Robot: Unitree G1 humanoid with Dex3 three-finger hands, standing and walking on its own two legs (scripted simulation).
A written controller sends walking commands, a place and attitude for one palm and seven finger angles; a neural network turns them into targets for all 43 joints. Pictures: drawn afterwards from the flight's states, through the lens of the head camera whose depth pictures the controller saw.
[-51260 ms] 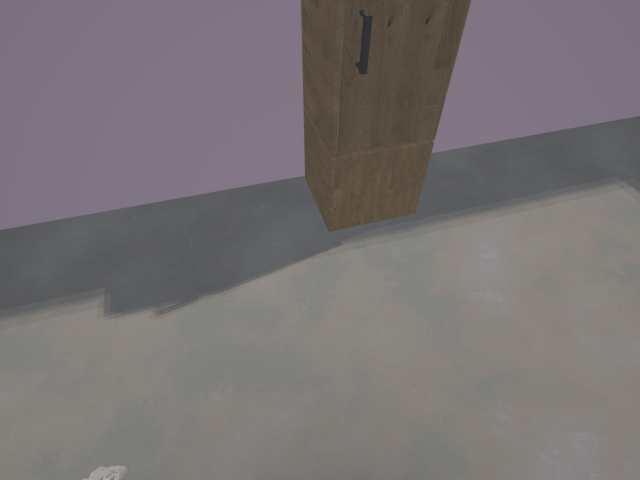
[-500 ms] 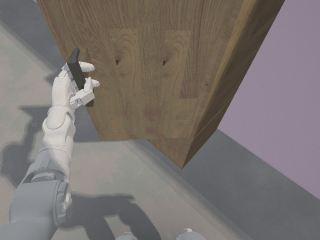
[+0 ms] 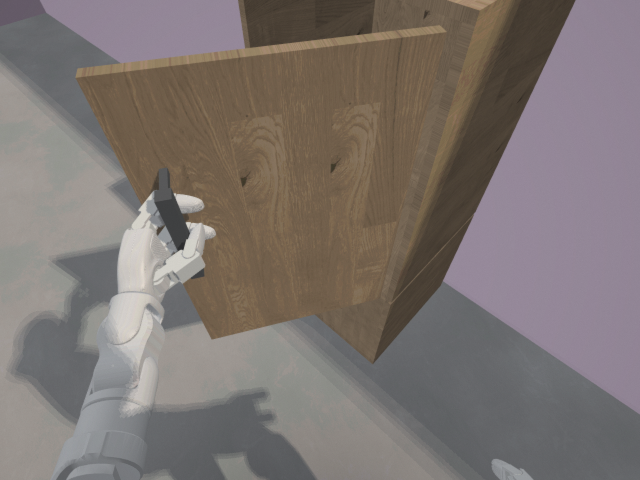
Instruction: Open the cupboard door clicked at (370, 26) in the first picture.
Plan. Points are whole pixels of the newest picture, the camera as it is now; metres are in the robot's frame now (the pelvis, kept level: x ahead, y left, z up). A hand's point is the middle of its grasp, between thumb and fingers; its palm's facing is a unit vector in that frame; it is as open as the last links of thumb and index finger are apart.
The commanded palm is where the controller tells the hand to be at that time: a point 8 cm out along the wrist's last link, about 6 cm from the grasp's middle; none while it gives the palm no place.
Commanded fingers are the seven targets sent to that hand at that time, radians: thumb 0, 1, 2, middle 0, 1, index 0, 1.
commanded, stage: pull the door open along its arc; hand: left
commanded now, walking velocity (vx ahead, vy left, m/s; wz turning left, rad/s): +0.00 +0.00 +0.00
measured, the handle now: (181, 227) +0.42 +0.19 +0.08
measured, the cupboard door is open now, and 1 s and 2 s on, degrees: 58 84 87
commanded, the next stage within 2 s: open thumb and fingers to let go in 0.66 s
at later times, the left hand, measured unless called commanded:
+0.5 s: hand (255, 331) +0.27 +0.08 +0.09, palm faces +0.42 -0.91 +0.00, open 5.6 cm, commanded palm +0.20 +0.10 +0.08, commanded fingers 0.00 0.90 0.90 -0.40 -1.35 -0.40 -1.35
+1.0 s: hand (261, 346) +0.25 +0.07 +0.09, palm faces +0.44 -0.90 +0.00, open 7.0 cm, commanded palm +0.20 +0.09 +0.08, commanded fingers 0.00 -0.01 0.51 -0.34 -1.25 -0.34 -1.25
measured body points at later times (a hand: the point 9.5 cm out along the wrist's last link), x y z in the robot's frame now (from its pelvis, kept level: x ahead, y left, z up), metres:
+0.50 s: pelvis +0.01 -0.02 +0.00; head +0.01 -0.04 +0.45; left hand +0.24 +0.12 +0.09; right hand +0.21 -0.22 -0.08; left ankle -0.02 +0.11 -0.70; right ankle +0.01 -0.12 -0.70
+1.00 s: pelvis +0.00 -0.04 +0.00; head +0.00 -0.06 +0.45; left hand +0.22 +0.11 +0.10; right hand +0.20 -0.24 -0.09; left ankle -0.02 +0.11 -0.70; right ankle +0.01 -0.12 -0.70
